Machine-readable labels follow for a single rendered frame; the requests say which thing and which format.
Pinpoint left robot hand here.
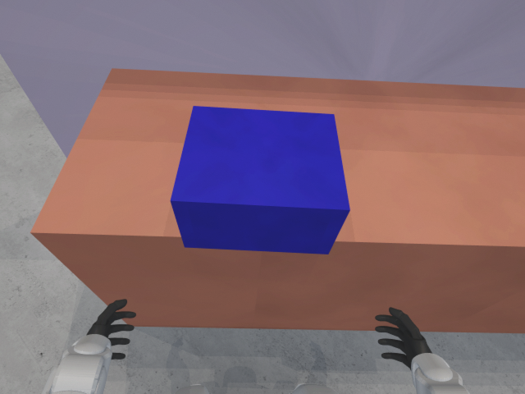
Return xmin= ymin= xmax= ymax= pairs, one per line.
xmin=86 ymin=299 xmax=136 ymax=360

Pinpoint robot right forearm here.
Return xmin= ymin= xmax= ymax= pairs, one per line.
xmin=411 ymin=353 xmax=470 ymax=394

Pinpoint carton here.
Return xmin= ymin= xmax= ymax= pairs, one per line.
xmin=171 ymin=106 xmax=350 ymax=254

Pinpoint pedestal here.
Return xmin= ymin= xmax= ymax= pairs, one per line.
xmin=30 ymin=68 xmax=525 ymax=333

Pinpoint robot left forearm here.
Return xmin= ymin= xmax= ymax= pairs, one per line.
xmin=42 ymin=334 xmax=112 ymax=394

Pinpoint right robot hand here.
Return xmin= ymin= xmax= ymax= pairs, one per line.
xmin=375 ymin=307 xmax=432 ymax=370

